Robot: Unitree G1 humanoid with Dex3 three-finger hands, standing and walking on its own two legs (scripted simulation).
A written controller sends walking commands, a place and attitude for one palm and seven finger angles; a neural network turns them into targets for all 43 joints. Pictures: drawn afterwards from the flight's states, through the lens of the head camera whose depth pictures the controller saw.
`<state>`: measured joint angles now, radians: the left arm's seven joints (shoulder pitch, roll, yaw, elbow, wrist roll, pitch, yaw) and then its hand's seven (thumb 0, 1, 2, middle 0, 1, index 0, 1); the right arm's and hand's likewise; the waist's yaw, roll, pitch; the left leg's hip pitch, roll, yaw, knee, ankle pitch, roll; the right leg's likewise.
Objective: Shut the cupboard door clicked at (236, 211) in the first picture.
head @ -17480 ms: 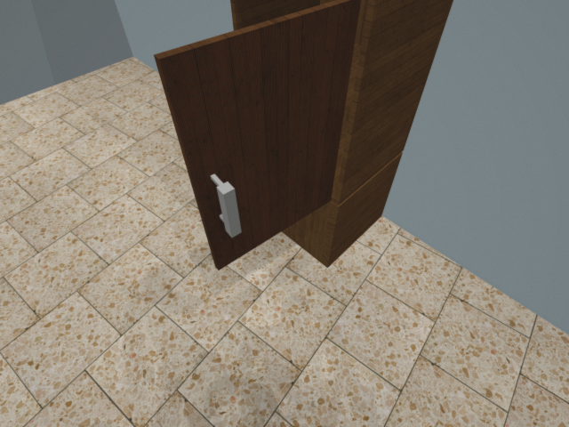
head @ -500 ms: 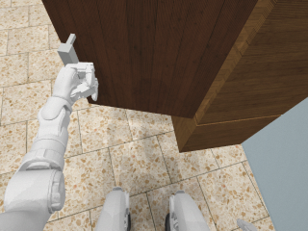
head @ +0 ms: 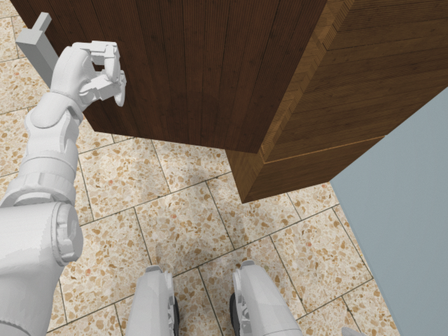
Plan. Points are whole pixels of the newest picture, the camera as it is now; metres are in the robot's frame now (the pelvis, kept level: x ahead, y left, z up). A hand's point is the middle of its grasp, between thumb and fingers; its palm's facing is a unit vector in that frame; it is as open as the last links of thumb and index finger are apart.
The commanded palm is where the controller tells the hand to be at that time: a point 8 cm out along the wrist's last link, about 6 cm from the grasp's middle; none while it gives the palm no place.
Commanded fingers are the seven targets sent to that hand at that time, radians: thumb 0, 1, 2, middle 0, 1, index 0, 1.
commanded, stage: push the door shut along its arc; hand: left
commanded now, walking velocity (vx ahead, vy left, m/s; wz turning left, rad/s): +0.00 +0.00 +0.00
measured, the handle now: (59, 64) +0.57 +0.23 +0.07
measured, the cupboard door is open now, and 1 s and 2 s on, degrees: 68 58 58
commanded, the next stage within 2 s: pull the fist back off the door in 0.56 s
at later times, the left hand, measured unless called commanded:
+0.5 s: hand (130, 68) +0.55 +0.11 +0.08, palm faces -0.39 -0.92 -0.05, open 3.4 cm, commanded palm +0.57 +0.12 +0.08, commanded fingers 0.00 0.90 0.90 -1.30 -1.50 -1.30 -1.50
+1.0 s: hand (157, 63) +0.57 +0.07 +0.07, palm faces +0.05 -1.00 -0.06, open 3.1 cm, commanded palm +0.53 +0.11 +0.08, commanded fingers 0.00 0.90 0.90 -1.30 -1.50 -1.30 -1.50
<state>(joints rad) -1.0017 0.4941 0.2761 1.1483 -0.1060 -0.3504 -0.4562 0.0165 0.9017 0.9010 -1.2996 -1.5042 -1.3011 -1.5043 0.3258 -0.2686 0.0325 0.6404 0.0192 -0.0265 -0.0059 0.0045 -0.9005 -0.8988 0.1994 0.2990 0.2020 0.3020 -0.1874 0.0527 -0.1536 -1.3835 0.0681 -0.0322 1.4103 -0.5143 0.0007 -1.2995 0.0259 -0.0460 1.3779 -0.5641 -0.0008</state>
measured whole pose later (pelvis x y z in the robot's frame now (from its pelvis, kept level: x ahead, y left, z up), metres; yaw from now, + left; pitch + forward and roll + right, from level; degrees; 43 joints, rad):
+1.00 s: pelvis +0.00 -0.01 +0.00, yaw +0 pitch +30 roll -3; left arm -1.09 0.32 0.31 1.17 0.08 -0.37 0.13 0.02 0.89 0.91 -1.30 -1.50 -1.30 -1.50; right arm 0.41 -0.20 0.02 0.68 -0.09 -0.01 0.10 0.00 -0.90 -0.90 0.20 0.30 0.20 0.30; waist -0.23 0.08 -0.16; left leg -1.41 0.07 -0.03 1.39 -0.50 -0.01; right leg -1.34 0.03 -0.04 1.36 -0.56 -0.01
